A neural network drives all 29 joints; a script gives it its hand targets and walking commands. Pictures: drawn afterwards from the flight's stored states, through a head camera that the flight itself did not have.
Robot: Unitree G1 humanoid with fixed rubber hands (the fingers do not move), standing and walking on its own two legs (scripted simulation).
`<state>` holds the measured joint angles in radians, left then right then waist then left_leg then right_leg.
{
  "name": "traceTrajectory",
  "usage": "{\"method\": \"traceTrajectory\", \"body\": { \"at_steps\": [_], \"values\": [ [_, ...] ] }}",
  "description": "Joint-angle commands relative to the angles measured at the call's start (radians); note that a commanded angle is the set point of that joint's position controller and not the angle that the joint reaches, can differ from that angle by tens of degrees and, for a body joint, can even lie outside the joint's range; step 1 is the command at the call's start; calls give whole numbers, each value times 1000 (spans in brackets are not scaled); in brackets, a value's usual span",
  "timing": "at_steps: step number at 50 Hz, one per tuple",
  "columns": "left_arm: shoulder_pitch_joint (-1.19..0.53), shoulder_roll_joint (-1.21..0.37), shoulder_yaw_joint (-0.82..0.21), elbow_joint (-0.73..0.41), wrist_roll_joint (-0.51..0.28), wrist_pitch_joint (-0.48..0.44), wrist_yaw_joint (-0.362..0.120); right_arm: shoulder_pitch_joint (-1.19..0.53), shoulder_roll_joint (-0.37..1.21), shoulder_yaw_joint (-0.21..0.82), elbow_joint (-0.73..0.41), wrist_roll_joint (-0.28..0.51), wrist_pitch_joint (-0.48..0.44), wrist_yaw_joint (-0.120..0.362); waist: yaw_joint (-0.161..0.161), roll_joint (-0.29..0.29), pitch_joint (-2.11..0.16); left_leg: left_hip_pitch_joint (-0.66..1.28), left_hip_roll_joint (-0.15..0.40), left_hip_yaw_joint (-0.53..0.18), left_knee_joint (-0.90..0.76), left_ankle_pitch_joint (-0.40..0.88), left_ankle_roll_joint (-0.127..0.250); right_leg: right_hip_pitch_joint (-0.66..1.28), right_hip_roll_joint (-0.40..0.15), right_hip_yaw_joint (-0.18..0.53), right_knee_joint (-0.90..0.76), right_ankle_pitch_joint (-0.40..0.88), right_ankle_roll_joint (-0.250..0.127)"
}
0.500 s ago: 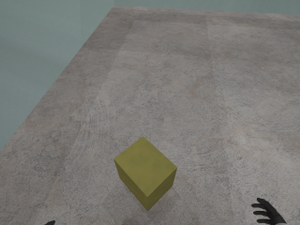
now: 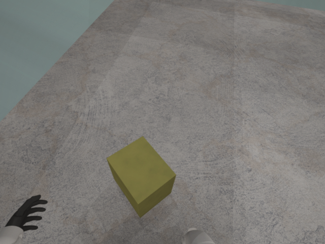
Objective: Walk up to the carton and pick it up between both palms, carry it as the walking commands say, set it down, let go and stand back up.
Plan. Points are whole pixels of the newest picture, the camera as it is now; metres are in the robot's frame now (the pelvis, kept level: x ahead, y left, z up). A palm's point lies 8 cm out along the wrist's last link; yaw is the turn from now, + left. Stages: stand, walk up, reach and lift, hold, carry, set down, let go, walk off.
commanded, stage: walk up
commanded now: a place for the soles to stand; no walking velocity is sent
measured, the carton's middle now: (141, 177) +0.52 +0.06 -0.61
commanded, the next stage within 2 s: none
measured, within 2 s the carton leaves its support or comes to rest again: neither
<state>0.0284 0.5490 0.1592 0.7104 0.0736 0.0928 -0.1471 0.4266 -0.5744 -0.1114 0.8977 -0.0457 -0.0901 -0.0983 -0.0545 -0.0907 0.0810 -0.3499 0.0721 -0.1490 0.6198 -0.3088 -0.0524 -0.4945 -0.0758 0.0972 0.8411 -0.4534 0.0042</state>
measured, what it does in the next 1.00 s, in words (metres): steps to the right, turning left: right foot, then left foot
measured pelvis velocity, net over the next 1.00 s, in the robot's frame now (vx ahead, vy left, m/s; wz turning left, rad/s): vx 0.12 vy -0.24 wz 0.64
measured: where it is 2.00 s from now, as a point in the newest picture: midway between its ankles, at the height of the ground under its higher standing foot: outside the picture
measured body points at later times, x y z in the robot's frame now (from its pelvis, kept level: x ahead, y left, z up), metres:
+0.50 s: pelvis +0.09 -0.18 -0.03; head +0.10 -0.13 +0.42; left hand +0.10 +0.21 -0.12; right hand +0.30 -0.52 -0.04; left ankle +0.07 +0.02 -0.72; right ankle +0.19 -0.33 -0.69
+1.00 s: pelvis +0.12 -0.24 -0.01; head +0.15 -0.22 +0.44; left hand -0.07 +0.10 -0.08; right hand +0.44 -0.42 -0.10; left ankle +0.07 -0.13 -0.72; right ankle +0.20 -0.34 -0.71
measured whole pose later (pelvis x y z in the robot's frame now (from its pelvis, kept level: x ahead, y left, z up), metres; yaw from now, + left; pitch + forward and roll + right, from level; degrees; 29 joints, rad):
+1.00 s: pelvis +0.12 -0.24 -0.01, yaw +37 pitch -1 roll +2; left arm 0.31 0.55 0.08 0.78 0.00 -0.02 0.02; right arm 0.17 -0.50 -0.08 0.76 -0.02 -0.02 0.02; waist 0.05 -0.01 0.11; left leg -0.37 -0.06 -0.01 0.74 -0.34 0.03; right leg -0.39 -0.18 -0.12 0.87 -0.49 0.02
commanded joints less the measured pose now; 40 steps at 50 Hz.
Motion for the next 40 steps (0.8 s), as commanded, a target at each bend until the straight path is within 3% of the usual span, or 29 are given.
{"method": "traceTrajectory", "body": {
  "at_steps": [1,2,3,4,5,6,8,9,11,12,13,14,15,17,19,21,24,25,26,27,28,29,30,31,32,34,37,40],
  "values": [
    [182,117,47,-44,-5,-23,15,-110,-233,-31,-133,-9,-8,-10,184,203,-123,-303,48,-119,-14,-133,167,406,61,-79,-205,11,-37],
    [306,180,62,-25,12,-33,32,-72,-142,1,-148,-4,-3,-14,237,-71,-124,-422,-85,10,279,-222,120,491,-46,82,-420,-160,-65],
    [245,298,77,-65,4,-35,42,-85,-94,0,-179,14,-3,-29,210,-230,-107,-567,-170,147,457,-334,66,394,-356,513,-656,-466,-182],
    [149,257,66,-102,-6,-41,49,-91,-145,-19,-154,23,-3,-44,149,-120,-68,-465,-80,96,554,-277,78,304,-324,442,-640,-394,-226],
    [133,207,55,-104,-12,-37,52,-63,-180,-34,-123,24,-5,-36,116,-85,-53,-390,-58,116,536,-234,71,245,-289,342,-578,-306,-252],
    [98,171,45,-111,-16,-35,56,-13,-184,-37,-103,28,-3,-27,77,-77,-28,-319,-24,136,487,-206,61,200,-247,248,-517,-224,-249],
    [71,121,25,-131,-11,-31,56,75,-164,-38,-70,37,-3,-11,48,-122,-22,-156,-49,185,354,-182,64,124,-187,109,-432,-53,-248],
    [83,119,17,-140,-4,-31,56,93,-145,-38,-75,41,-4,-9,41,-132,-23,-88,-65,204,271,-172,76,104,-191,81,-405,36,-254],
    [67,108,-2,-162,-3,-18,53,204,-125,-39,-58,46,-17,-17,-19,-91,-58,164,-67,179,-2,-11,109,-3,-148,-20,-220,112,-210],
    [94,67,-20,-179,-9,-19,56,250,-170,-54,-64,32,-25,-30,-42,4,-99,333,-13,30,-81,-31,145,-122,-106,-84,-15,145,-153],
    [107,-8,-36,-214,-9,-24,60,271,-268,-72,-102,5,-32,-48,-37,253,-98,420,249,-455,-203,-63,229,-323,16,-126,238,-45,-66],
    [147,81,-16,-217,0,-10,60,177,-365,-86,-155,27,-36,-52,-3,162,-138,348,405,-766,-252,-110,347,-394,25,16,377,-131,-28],
    [139,137,3,-197,-2,-4,61,118,-330,-79,-167,45,-37,-57,19,59,-118,277,366,-670,-209,-83,350,-347,-28,63,436,-101,-15],
    [159,138,15,-180,-7,-11,67,62,-264,-55,-160,35,-32,-54,61,111,-53,161,240,-417,-119,-16,300,-309,-61,56,453,-10,-8],
    [205,134,23,-143,-7,-15,58,18,-234,-43,-182,28,-27,-42,68,168,-27,-18,153,-237,-54,163,270,-188,-44,3,417,37,0],
    [207,107,20,-138,-27,-16,58,-7,-233,-35,-206,14,-20,-23,63,233,-34,-108,113,-186,-19,228,266,-106,-11,-43,355,16,-4],
    [227,99,20,-115,-52,-25,74,-82,-244,-28,-245,2,0,1,69,330,-64,-201,73,-187,7,147,251,21,31,-112,215,-13,-7],
    [263,98,22,-93,-58,-29,81,-120,-244,-24,-253,0,10,6,93,355,-79,-246,52,-175,28,117,231,104,56,-146,135,-22,-11],
    [332,90,24,-57,-60,-36,89,-156,-232,-18,-255,0,22,10,141,326,-97,-304,16,-143,103,73,204,221,88,-183,-2,17,-12],
    [384,112,28,-31,-46,-49,98,-142,-166,0,-247,1,34,11,176,180,-88,-349,-59,-96,283,2,172,267,92,-140,-147,-23,-11],
    [382,219,35,-46,-23,-65,108,-130,-69,27,-271,25,34,7,187,-135,-74,-467,-208,0,563,-139,114,223,-185,314,-421,-239,-103],
    [212,304,38,-87,-37,-73,113,-114,-94,11,-270,29,33,-11,93,-202,-84,-478,-181,-32,702,-360,86,148,-388,667,-578,-166,-218],
    [151,284,36,-86,-49,-83,118,-134,-155,-4,-239,27,29,-8,66,-62,-29,-445,-133,-57,716,-309,75,128,-369,606,-526,-148,-252],
    [136,254,30,-59,-52,-90,124,-121,-174,-8,-204,31,28,7,59,-15,10,-404,-103,-23,681,-263,78,90,-331,499,-468,-192,-248],
    [120,234,24,-43,-47,-98,129,-101,-184,-12,-181,34,32,22,52,-9,21,-352,-75,7,637,-227,84,62,-291,393,-423,-241,-217],
    [154,215,10,-9,-41,-110,140,-96,-155,-16,-165,28,45,57,73,-51,29,-302,-88,49,567,-220,93,57,-257,285,-405,-211,-195],
    [244,218,3,14,-38,-132,153,-164,-108,-15,-189,21,68,88,111,-84,19,-341,-91,41,468,-218,93,212,-291,244,-394,-36,-205],
    [290,213,-3,19,-50,-145,165,-208,-94,-16,-199,14,75,104,120,-97,-30,-319,-89,55,391,-218,84,323,-322,181,-363,203,-213]
  ]
}}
